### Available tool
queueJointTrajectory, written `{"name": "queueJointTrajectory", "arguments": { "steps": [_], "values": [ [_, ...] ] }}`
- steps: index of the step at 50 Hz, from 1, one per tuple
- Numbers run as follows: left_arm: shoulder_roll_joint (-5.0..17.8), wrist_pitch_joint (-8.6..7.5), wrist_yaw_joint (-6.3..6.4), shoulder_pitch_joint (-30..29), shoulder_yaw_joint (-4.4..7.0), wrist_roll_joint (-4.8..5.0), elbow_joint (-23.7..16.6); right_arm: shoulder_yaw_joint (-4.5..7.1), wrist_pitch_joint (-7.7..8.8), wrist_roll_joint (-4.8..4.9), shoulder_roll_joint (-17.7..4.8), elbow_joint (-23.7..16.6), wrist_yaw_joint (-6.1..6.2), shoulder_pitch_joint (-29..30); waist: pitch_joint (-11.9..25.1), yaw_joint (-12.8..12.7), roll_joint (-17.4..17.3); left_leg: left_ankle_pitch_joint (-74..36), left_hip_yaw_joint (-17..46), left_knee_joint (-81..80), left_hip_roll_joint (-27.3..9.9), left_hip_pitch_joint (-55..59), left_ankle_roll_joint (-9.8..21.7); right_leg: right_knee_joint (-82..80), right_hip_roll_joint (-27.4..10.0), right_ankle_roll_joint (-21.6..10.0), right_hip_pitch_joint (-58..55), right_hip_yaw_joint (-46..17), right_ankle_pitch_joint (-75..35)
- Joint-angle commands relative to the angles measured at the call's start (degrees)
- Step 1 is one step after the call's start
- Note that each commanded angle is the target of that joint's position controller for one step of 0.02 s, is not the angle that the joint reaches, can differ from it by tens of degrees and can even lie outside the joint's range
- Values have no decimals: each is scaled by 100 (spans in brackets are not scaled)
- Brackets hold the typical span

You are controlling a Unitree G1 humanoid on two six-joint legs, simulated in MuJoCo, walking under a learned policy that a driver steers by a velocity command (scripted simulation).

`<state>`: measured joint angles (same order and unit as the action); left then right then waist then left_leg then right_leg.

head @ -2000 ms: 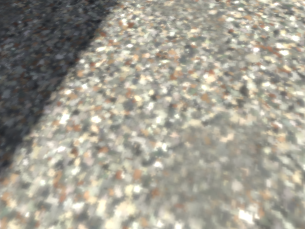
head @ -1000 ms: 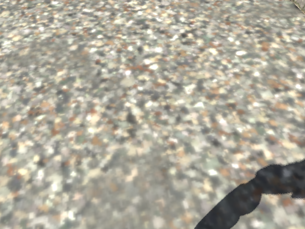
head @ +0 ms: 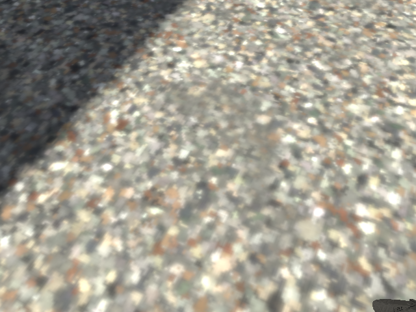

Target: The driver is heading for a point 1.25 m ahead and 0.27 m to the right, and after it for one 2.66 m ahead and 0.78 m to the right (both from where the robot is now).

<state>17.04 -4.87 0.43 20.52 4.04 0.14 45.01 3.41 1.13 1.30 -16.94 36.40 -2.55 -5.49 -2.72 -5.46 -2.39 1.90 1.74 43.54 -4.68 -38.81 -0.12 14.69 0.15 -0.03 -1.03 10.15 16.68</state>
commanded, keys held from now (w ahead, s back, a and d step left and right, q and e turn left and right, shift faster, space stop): w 0.18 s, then no key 0.24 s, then e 0.08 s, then w+e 0.50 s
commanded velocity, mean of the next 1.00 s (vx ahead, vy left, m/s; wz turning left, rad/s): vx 0.35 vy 0.00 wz -0.09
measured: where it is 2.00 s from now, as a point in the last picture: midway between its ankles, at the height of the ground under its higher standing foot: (284, 184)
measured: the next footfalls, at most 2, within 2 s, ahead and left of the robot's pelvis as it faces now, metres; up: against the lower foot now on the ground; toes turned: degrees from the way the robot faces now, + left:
left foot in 0.12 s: +0.25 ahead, +0.13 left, +0.00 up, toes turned +5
right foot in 0.60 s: +0.43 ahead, -0.06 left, +0.00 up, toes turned +2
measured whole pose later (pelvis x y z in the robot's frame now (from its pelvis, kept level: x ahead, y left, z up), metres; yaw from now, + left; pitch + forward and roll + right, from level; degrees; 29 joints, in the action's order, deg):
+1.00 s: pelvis +0.45 +0.05 +0.00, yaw -10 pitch +3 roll +0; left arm 16.7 -1.4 1.0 20.6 4.2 1.2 41.5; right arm 2.7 5.3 0.8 -16.3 42.3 -0.8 -3.6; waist 0.0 -4.5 -0.8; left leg 7.0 5.6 29.8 0.0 -26.5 -2.5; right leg 24.7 4.6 -1.9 11.1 -11.0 15.7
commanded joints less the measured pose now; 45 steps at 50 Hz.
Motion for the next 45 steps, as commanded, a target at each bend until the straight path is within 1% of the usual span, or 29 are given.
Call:
{"name": "queueJointTrajectory", "arguments": {
  "steps": [1, 2, 4, 5, 6, 7, 8, 9, 10, 11, 12, 13, 15, 17, 21, 25, 28, 29, 30, 31, 32, 33, 34, 35, 36, 37, 39, 43, 45],
  "values": [
    [1017, -27, 12, -78, 253, 100, -213, -8, 115, 18, -142, -598, -95, 692, -215, 59, 554, 12, -216, -568, 96, 167, 201, -435, -1584, -821, 16, -492, -2427],
    [1056, 4, 2, -32, 265, 134, -154, 7, 122, 10, -177, -641, -110, 725, -209, 113, 569, 266, -284, -707, 185, 288, 309, -305, -1642, -805, -126, -445, -2865],
    [1233, 56, 13, -45, 305, 184, -84, 113, 116, -43, -385, -629, -99, 420, 99, 422, 750, 793, -535, -898, 531, 1034, 569, 374, -1677, -734, -331, -286, -4736],
    [1268, 92, 26, -105, 296, 196, -56, 237, 100, -55, -595, -472, -71, -228, 490, 852, 741, 664, -652, -1173, 740, 1978, 740, 1199, -1569, -622, -224, -108, -5418],
    [1146, 95, 54, -73, 229, 174, -52, 398, 73, -42, -883, -211, 10, -1124, 958, 1298, 650, 271, -573, -1376, 835, 3442, 905, 2323, -1359, -447, 460, 68, -5187],
    [713, 49, 56, 59, 64, -15, -251, 535, 25, -71, -1415, -45, 130, -1937, 1655, 1446, -237, 132, 1240, -1235, -396, 5465, 1356, 4328, -934, -161, 2315, 140, -2449],
    [277, -77, -20, 600, -118, -39, -322, 489, 85, -52, -1654, -97, 115, -1796, 2560, 911, -1078, 1008, 4099, -1998, -1620, 6380, 2229, 5877, -32, 37, 3766, -832, 1861],
    [839, -162, -72, -96, 27, 178, -345, 350, 141, -43, -1126, -96, 79, -1774, 2271, 1280, -405, 1338, 3851, -2388, -1537, 6062, 2023, 6260, -242, 4, 4275, -1507, 1654],
    [910, -206, -76, -561, 44, 281, -517, 277, 188, -72, -972, -62, 66, -1405, 1302, 1170, -373, 347, 2862, -2475, -1361, 5161, 1816, 6109, -421, -34, 4486, -1354, 1193],
    [821, -217, -13, -647, 28, 165, -474, 221, 218, -81, -808, -49, 66, -996, 865, 900, -3, -838, 2138, -2440, -1102, 4336, 1623, 5715, -643, -7, 4250, -1298, 761],
    [832, -179, 20, -587, 59, 37, -413, 167, 239, -116, -617, -66, 61, -714, 639, 685, -23, -1833, 1596, -2477, -891, 3713, 1527, 5420, -756, 57, 3909, -1283, 576],
    [788, -105, 15, -364, 63, 14, -340, 133, 258, -168, -522, -74, 68, -585, 662, 493, -118, -2341, 1303, -2601, -780, 3292, 1489, 5299, -812, 107, 3472, -1321, 430],
    [560, 36, 23, -98, 23, -8, -216, 139, 323, -165, -543, 54, 96, -492, 716, 309, -70, -3098, 889, -2801, -716, 2874, 1558, 4966, -761, 264, 3090, -1233, 190],
    [432, 112, 58, -238, -10, -54, -256, 148, 347, -174, -617, 199, 156, -454, 636, 273, -90, -3511, 513, -2880, -606, 2686, 1536, 4403, -685, 370, 3081, -1184, -255],
    [233, 86, -6, -936, -109, -51, -385, 127, 235, -171, -641, 430, 272, -582, 624, 556, -177, -3074, 38, -2851, -307, 2784, 1237, 2735, -516, 327, 2778, -1091, -1629],
    [387, 74, -133, -1170, -73, 12, -425, 111, 160, -218, -670, 709, 295, -710, 585, 685, -199, -2528, 81, -2668, -627, 3272, 1185, 2074, -404, 136, 2645, -1186, -1762],
    [545, 163, -178, -1360, -6, 16, -602, 209, 63, -110, -880, 834, 335, -693, 419, 658, -201, -1653, 257, -2323, -935, 3557, 1128, 1930, -322, -160, 2822, -1113, -799],
    [572, 190, -184, -1247, 21, 17, -605, 228, 22, -46, -902, 839, 370, -682, 387, 571, -178, -1259, 264, -2093, -920, 3572, 1048, 1711, -254, -281, 2665, -1011, -687],
    [706, 196, -168, -987, 97, 26, -558, 218, 8, -38, -836, 834, 404, -759, 478, 477, -40, -1043, 154, -1613, -726, 3473, 905, 1458, -168, -456, 2204, -1038, -861],
    [1053, 188, -136, -557, 229, 45, -487, 163, 40, -147, -654, 754, 425, -888, 820, 445, 593, -669, -235, -484, -281, 3017, 691, 1378, -517, -749, 1355, -1698, -1584],
    [1511, 179, -126, -110, 364, 65, -446, 59, 136, -225, -358, 486, 395, -1009, 1236, 495, 1606, 1032, -697, 1161, 699, 1140, 232, 918, -1483, -1743, -105, -3825, -848],
    [1123, 154, -169, 417, 275, 82, -386, 44, 229, -218, -457, 398, 329, -538, 1343, 41, 1738, 3381, -17, 2102, 1028, -164, 155, 31, -1901, -2128, -814, -5346, 551],
    [850, 85, -170, 280, 165, 35, -398, 99, 313, -38, -624, 359, 234, -381, 990, 107, 1269, 3050, 444, 2501, 641, -614, 256, -91, -1872, -1903, -588, -5143, 1360],
    [760, 59, -153, -8, 147, 10, -504, 92, 357, 18, -600, 347, 189, -217, 682, 194, 865, 2591, 445, 2419, 434, -587, 295, -128, -1663, -1721, -96, -4663, 1458],
    [731, 66, -135, -235, 138, 38, -561, 113, 394, -61, -620, 317, 176, -99, 394, 297, 581, 2294, 403, 1999, 278, -513, 273, -231, -1518, -1601, 387, -4291, 1226],
    [640, 71, -100, -419, 102, 31, -627, 150, 406, -144, -648, 339, 194, -78, 342, 422, 561, 1982, 403, 1541, 127, -187, 232, -303, -1327, -1458, 735, -3927, 863],
    [703, 118, -33, -555, 130, 12, -723, 132, 418, -194, -516, 364, 211, -74, 408, 487, 746, 1548, 187, 869, 249, 359, 42, -384, -962, -1371, 1128, -3374, 146],
    [940, 170, 78, -361, 240, 79, -736, 31, 411, -150, -267, 273, 231, 279, 444, 324, 903, 698, 106, -471, 467, 974, -268, -244, -692, -1287, 1527, -2866, -296],
    [981, 217, 91, -214, 266, 101, -721, 21, 437, -103, -294, 197, 211, 487, 441, 222, 947, 428, 140, -901, 549, 1202, -338, -138, -703, -1245, 1613, -2962, -160]
  ]
}}
Keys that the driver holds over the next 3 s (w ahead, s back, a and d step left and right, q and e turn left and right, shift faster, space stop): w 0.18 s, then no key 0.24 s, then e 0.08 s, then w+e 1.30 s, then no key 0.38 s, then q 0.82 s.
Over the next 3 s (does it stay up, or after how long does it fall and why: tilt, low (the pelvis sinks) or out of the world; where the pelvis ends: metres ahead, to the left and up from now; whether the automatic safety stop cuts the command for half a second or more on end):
stays up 1.02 -0.21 0.00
